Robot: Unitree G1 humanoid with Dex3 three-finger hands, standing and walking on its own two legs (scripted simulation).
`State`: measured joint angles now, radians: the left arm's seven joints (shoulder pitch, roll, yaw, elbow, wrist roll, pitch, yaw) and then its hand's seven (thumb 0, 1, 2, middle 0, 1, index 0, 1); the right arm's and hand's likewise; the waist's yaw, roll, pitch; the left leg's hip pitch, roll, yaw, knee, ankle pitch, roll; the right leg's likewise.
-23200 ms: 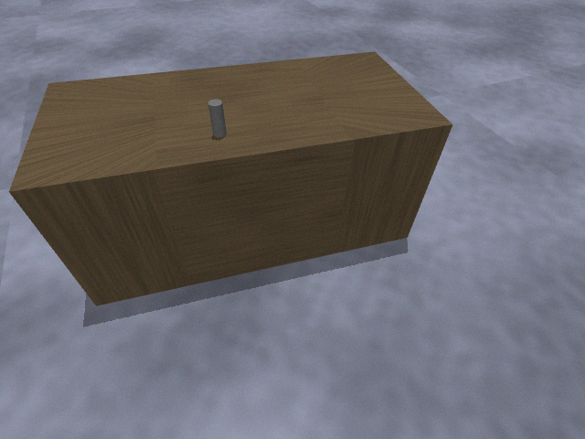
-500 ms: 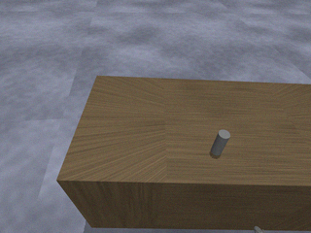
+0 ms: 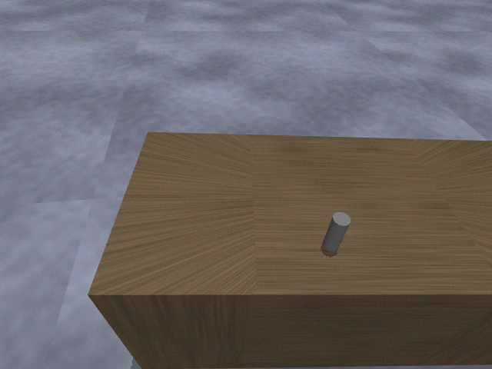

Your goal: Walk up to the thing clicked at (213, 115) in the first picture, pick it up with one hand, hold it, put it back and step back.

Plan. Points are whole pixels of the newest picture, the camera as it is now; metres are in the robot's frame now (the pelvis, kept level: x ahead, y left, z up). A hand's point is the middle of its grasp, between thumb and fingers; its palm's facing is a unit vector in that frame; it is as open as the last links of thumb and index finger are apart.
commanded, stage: home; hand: right
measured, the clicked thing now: (335, 232) +0.48 -0.23 -0.12
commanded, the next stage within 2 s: stand in 1.20 s
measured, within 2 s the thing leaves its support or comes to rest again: neither
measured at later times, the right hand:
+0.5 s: hand out of the picture +0.06 -0.26 -0.15, palm faces -0.04 +0.93 -0.36, open 17.3 cm
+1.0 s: hand out of the picture +0.07 -0.26 -0.15, palm faces -0.03 +0.93 -0.36, open 17.3 cm
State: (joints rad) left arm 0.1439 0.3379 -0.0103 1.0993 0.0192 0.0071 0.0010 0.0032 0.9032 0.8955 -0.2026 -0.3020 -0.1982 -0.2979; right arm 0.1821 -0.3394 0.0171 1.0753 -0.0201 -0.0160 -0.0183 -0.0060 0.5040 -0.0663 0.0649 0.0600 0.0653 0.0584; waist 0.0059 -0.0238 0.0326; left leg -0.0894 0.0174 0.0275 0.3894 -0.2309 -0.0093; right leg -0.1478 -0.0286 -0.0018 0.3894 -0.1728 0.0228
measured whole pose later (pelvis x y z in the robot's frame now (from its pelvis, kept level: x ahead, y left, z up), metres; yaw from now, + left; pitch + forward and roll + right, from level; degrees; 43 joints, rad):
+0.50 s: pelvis +0.00 -0.01 +0.00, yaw +0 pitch -3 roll +0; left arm 0.14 0.34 -0.01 1.15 0.01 0.00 0.00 0.00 0.90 0.90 -0.20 -0.30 -0.20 -0.30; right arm 0.16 -0.35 0.02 1.11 -0.01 -0.01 -0.01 0.00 0.50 -0.07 0.06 0.06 0.06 0.06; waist 0.00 -0.01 0.05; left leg -0.08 0.03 0.02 0.35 -0.21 -0.02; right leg -0.14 -0.02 -0.01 0.35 -0.15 0.01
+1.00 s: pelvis +0.01 -0.01 +0.00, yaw +0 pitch -3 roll +0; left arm 0.10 0.34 0.00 1.15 0.01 0.00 0.00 0.00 0.90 0.90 -0.20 -0.30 -0.20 -0.30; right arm 0.14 -0.35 0.01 1.12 -0.01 -0.01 -0.01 0.00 0.50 -0.07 0.06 0.06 0.06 0.06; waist 0.00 -0.01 0.05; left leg -0.07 0.03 0.02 0.33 -0.21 -0.02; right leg -0.13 -0.02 -0.01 0.33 -0.15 0.01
